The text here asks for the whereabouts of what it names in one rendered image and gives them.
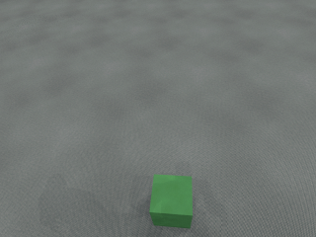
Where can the carton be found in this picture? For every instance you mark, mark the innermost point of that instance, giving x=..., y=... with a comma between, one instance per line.
x=171, y=203

